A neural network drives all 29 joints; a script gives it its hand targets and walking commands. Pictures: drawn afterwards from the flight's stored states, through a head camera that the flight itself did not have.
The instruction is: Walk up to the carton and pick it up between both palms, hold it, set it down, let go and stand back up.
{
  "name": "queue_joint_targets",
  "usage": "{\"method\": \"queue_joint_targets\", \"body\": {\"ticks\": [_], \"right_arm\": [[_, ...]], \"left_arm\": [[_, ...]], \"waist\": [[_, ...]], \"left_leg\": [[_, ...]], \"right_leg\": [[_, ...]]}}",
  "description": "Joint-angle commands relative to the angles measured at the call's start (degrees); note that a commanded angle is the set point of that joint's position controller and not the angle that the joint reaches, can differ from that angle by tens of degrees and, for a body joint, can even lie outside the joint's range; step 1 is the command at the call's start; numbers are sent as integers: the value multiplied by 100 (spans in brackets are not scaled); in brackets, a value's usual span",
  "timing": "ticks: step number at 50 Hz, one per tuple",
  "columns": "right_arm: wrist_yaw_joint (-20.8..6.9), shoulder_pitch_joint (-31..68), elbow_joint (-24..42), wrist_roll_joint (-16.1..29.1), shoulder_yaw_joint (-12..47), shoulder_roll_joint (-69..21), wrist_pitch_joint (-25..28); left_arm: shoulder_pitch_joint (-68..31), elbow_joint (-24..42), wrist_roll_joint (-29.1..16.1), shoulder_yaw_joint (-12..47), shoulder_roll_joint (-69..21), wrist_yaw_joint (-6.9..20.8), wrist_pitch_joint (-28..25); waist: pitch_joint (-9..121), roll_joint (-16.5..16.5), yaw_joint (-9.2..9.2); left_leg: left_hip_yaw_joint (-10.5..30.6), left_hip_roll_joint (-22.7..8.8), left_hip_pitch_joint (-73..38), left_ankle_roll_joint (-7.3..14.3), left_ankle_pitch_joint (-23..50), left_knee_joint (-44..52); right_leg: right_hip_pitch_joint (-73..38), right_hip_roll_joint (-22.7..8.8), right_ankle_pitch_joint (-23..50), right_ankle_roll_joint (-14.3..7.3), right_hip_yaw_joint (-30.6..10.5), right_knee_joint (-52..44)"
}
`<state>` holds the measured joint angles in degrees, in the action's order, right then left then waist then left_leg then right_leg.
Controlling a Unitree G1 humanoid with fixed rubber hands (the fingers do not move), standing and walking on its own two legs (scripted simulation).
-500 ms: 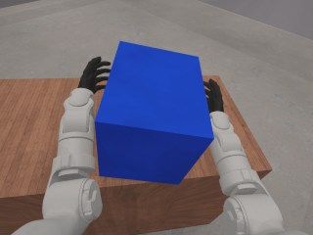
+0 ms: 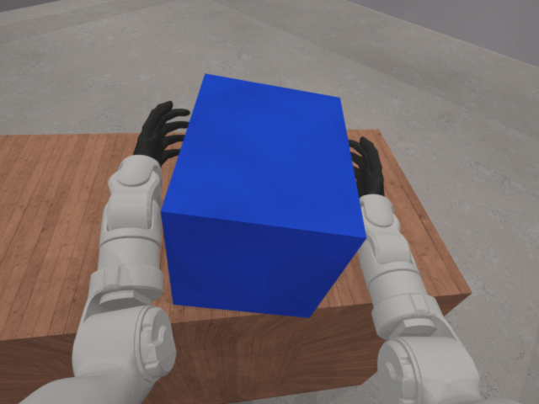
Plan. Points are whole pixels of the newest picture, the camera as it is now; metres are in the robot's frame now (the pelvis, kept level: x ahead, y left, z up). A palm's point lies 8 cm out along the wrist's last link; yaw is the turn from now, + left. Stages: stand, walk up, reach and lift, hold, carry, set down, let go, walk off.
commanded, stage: set down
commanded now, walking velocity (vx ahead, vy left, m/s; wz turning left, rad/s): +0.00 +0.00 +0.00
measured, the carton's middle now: (258, 198) +0.40 +0.00 +0.07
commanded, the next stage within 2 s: none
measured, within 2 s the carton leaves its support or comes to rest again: rests again in 0.16 s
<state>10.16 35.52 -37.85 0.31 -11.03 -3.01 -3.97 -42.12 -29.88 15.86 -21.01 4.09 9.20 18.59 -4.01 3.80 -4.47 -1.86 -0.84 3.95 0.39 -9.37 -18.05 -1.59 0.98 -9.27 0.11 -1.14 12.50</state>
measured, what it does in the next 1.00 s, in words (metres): stands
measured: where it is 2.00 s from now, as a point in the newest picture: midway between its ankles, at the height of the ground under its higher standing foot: outside the picture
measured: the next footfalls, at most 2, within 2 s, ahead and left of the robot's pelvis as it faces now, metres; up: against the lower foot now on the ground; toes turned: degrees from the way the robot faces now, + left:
none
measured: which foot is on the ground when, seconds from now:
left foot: down 0.00-1.00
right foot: down 0.00-1.00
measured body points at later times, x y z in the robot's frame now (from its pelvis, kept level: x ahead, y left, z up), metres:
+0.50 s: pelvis +0.00 +0.00 +0.00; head +0.01 +0.03 +0.45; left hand +0.42 +0.18 +0.13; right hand +0.39 -0.15 +0.12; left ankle +0.01 +0.11 -0.75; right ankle -0.02 -0.12 -0.75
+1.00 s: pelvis +0.00 +0.00 +0.00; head +0.01 +0.03 +0.45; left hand +0.42 +0.18 +0.12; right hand +0.38 -0.15 +0.09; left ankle +0.01 +0.11 -0.75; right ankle -0.02 -0.12 -0.75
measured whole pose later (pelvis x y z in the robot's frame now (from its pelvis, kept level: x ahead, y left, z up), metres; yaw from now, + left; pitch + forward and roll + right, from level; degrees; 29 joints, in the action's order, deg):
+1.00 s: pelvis +0.00 +0.00 +0.00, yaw +0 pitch -5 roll -1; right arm 8.5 34.6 -43.7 -5.7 -14.7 -5.0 4.9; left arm -39.8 -34.3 16.3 -21.6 4.4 7.6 10.0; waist -5.8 3.8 -3.0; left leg -1.9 -0.7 4.0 0.4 -9.5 -18.0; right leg -1.6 0.8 -9.4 0.2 -1.0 12.4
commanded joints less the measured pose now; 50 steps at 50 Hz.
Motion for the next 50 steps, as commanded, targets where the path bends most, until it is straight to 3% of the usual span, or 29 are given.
{"method": "queue_joint_targets", "body": {"ticks": [1, 5, 6, 8, 10, 11, 13, 17, 18, 21, 26, 27, 28, 30, 31, 34, 35, 36, 37, 38, 39, 40, 41, 43, 44, 46, 47, 48, 50], "right_arm": [[-614, 2384, 958, -724, 1650, -2651, 510], [-670, 2489, 825, -714, 1686, -2692, 577], [-687, 2408, 779, -744, 1536, -2654, 589], [-700, 2411, 789, -815, 1460, -2525, 609], [-681, 2278, 576, -908, 1264, -2469, 605], [-676, 2192, 523, -907, 1176, -2457, 622], [-690, 2063, 522, -897, 1230, -2593, 663], [-724, 1910, 550, -961, 1328, -2577, 639], [-744, 1966, 517, -948, 1195, -2478, 654], [-705, 1923, 577, -1007, 1218, -2517, 783], [-735, 1785, 421, -1119, 1112, -2418, 793], [-753, 1688, 389, -1069, 1163, -2460, 785], [-760, 1807, 334, -1138, 1067, -2419, 787], [-739, 1669, 146, -1249, 923, -2441, 780], [-724, 1730, 392, -1184, 1106, -2537, 828], [-764, 1488, -14, -1343, 721, -2389, 788], [-746, 1457, -78, -1387, 691, -2221, 805], [-711, 1315, -6, -1404, 642, -2132, 767], [-743, 1413, 15, -1413, 536, -2169, 794], [-735, 1334, 120, -1363, 699, -2161, 857], [-704, 1511, 209, -1308, 761, -2038, 908], [-670, 1376, -32, -1405, 508, -1825, 885], [-637, 1232, -1, -1342, 557, -1794, 859], [-566, 1057, -42, -1342, 442, -1484, 915], [-490, 1198, -59, -1216, 412, -1295, 920], [-365, 950, -229, -1151, 90, -610, 912], [-233, 740, -278, -897, 31, -39, 945], [-109, 815, -410, -666, 63, 260, 911], [83, 1156, -412, -259, 255, 481, 864]], "left_arm": [[-1670, -303, 72, 1488, -3010, 594, -242], [-1738, -226, 193, 1311, -2919, 611, -281], [-1824, -107, 116, 1456, -2999, 568, -328], [-1768, -421, 186, 1256, -2843, 587, -315], [-1745, -462, 220, 1186, -2897, 604, -313], [-1734, -367, 151, 1346, -3003, 594, -360], [-1696, -393, 198, 1387, -3064, 582, -409], [-1496, -465, 330, 1157, -2953, 609, -440], [-1567, -443, 329, 1137, -2953, 588, -461], [-1476, -407, 256, 1290, -2959, 577, -537], [-1429, -207, 263, 1432, -3073, 531, -637], [-1378, -307, 335, 1289, -3072, 519, -669], [-1444, -406, 359, 1204, -2938, 537, -693], [-1421, -536, 415, 1133, -2954, 573, -695], [-1365, -440, 372, 1201, -2970, 556, -717], [-1309, -706, 458, 1004, -2916, 560, -779], [-1321, -643, 471, 1056, -2918, 583, -713], [-1186, -671, 526, 992, -2850, 607, -667], [-1249, -720, 499, 992, -2883, 599, -715], [-1279, -685, 450, 924, -2703, 535, -804], [-1350, -594, 401, 982, -2652, 496, -866], [-1300, -756, 465, 853, -2429, 444, -899], [-1210, -764, 440, 784, -2270, 416, -906], [-1047, -608, 361, 863, -2141, 311, -950], [-1206, -553, 294, 834, -1780, 196, -1021], [-1219, -485, 258, 674, -1087, -35, -1102], [-1047, -184, 86, 741, -574, -245, -1167], [-1159, -474, -62, 837, -207, -367, -1117], [-1441, -547, -509, 1046, 105, -691, -1110]], "waist": [[1671, -374, -33], [1496, -510, 220], [1607, -439, 22], [1476, -470, 124], [1240, -415, 2], [1328, -448, -179], [1390, -563, -64], [1232, -453, 131], [1180, -526, 51], [1364, -600, 6], [1351, -730, -123], [1277, -561, -19], [1134, -629, 18], [914, -523, -138], [1054, -569, 5], [779, -578, -127], [886, -740, -110], [668, -541, -237], [671, -596, -254], [847, -607, -12], [932, -614, 42], [818, -531, -96], [797, -601, -4], [849, -575, -143], [957, -697, -23], [765, -696, -77], [960, -892, -65], [728, -945, -98], [1083, -824, 4]], "left_leg": [[-405, 308, -923, -92, 1229, 129], [-437, 286, -831, -68, 1047, 244], [-402, 268, -1027, -86, 1146, 256], [-439, 229, -985, -54, 998, 257], [-438, 229, -1014, -52, 956, 280], [-399, 233, -1100, -76, 846, 332], [-414, 226, -1120, -146, 1311, 197], [-451, 227, -992, -79, 1091, 229], [-445, 198, -1087, -99, 1037, 316], [-393, 190, -1174, -162, 1389, 136], [-330, 138, -1404, -228, 1517, 161], [-375, 125, -1390, -188, 1429, 184], [-372, 152, -1263, -156, 1275, 224], [-386, 144, -1183, -122, 1007, 301], [-375, 157, -1134, -121, 1243, 231], [-384, 149, -1021, -87, 857, 320], [-386, 110, -1126, -139, 849, 302], [-371, 112, -1147, -120, 724, 362], [-373, 97, -1101, -127, 794, 378], [-388, 113, -1077, -105, 1011, 252], [-412, 139, -996, -116, 935, 275], [-402, 132, -949, -86, 724, 314], [-406, 155, -840, -62, 706, 275], [-371, 119, -943, -101, 775, 287], [-354, 116, -904, -99, 718, 266], [-339, 73, -884, -128, 715, 253], [-313, 78, -980, -225, 997, 187], [-260, 83, -811, -217, 793, 138], [-222, 30, -673, -213, 759, 79]], "right_leg": [[-155, 157, 1924, 406, 597, 64], [-94, 128, 1581, 373, 594, 66], [-28, 205, 1497, 364, 647, 47], [133, 166, 1372, 363, 656, 19], [169, 189, 1233, 354, 666, -54], [225, 191, 1023, 349, 700, -92], [228, 215, 1308, 315, 724, -47], [106, 172, 1298, 348, 655, -56], [197, 198, 1017, 312, 721, -90], [229, 192, 1373, 327, 714, -70], [398, 236, 1126, 268, 788, -83], [345, 243, 1006, 290, 777, -133], [391, 214, 952, 298, 726, -157], [410, 206, 856, 334, 748, -146], [323, 202, 1060, 307, 715, -127], [364, 156, 732, 297, 695, -183], [464, 186, 628, 263, 752, -150], [435, 197, 556, 276, 774, -225], [445, 184, 570, 284, 756, -203], [458, 171, 727, 300, 759, -133], [376, 153, 759, 302, 715, -119], [432, 133, 658, 331, 718, -135], [421, 122, 728, 316, 673, -114], [475, 154, 745, 320, 755, -139], [533, 125, 612, 311, 715, -96], [707, 147, 449, 299, 725, -94], [748, 169, 516, 264, 737, -82], [865, 160, 471, 270, 675, -106], [997, 225, 534, 217, 670, -40]]}}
